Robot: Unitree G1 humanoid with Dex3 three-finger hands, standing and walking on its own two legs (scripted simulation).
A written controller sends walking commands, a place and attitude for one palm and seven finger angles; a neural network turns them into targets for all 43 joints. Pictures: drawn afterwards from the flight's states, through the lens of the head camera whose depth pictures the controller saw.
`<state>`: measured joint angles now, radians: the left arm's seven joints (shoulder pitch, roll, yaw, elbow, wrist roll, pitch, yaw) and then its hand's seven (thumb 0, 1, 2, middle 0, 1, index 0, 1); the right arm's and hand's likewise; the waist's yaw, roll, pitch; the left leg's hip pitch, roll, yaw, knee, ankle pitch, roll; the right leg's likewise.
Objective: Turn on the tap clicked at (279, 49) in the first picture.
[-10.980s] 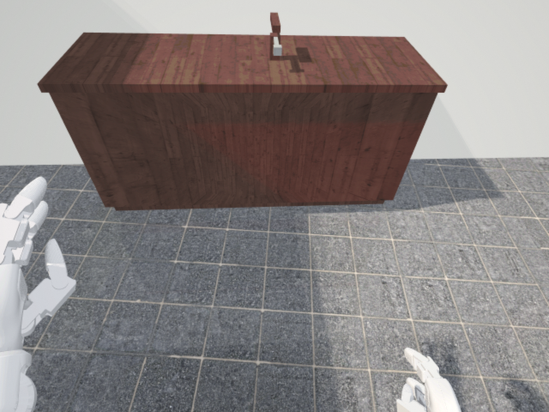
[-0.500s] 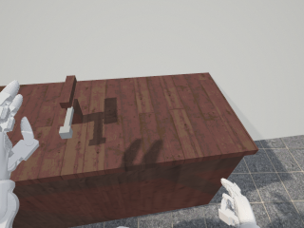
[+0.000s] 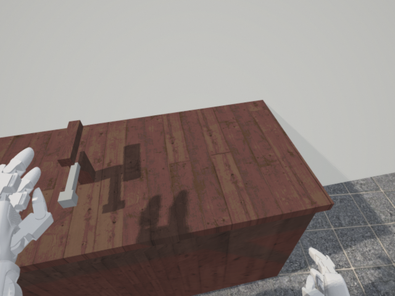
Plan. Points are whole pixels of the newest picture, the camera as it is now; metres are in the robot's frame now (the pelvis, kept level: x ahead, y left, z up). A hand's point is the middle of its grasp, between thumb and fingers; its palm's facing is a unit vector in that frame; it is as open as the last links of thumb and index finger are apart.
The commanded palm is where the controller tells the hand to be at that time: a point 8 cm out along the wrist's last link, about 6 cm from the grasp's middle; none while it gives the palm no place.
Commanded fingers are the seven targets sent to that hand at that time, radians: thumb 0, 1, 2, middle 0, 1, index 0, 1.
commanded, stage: turn the palm inward beside the body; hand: left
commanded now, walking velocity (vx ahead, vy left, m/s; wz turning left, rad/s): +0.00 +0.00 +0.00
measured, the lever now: (68, 199) +0.28 +0.33 +0.04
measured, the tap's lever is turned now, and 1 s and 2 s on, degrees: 0 0 0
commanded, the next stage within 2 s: reach beside the lever's end, fingers flat in 1.22 s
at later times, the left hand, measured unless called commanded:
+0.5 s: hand (39, 241) +0.15 +0.26 +0.14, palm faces +0.45 -0.88 -0.16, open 7.4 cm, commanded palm +0.10 +0.30 +0.15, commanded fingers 0.00 0.90 0.90 -0.20 -0.30 -0.20 -0.30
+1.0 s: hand (42, 238) +0.16 +0.26 +0.14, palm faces +0.47 -0.87 -0.12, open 7.4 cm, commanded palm +0.10 +0.30 +0.15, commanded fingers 0.00 0.90 0.90 -0.20 -0.30 -0.20 -0.30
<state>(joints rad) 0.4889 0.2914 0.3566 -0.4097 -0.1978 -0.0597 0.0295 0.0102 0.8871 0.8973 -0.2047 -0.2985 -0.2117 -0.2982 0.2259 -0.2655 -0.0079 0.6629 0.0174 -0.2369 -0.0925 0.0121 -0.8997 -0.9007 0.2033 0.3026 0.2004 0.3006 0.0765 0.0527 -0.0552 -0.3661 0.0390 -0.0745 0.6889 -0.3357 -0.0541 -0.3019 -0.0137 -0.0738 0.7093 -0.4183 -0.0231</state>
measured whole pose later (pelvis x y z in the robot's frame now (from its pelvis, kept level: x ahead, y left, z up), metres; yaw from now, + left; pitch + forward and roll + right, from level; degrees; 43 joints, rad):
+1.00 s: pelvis -0.02 +0.02 +0.00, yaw +1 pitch -1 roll -1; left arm 0.53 0.21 0.21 -0.54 -0.20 0.08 0.17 0.01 0.89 0.90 -0.20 -0.30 -0.21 -0.30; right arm 0.19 -0.22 0.06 0.64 0.01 -0.27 -0.11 0.01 -0.90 -0.90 0.20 0.30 0.20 0.30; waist 0.08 0.04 -0.04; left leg -0.38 0.02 -0.08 0.71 -0.31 -0.04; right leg -0.29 -0.03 -0.08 0.70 -0.38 0.00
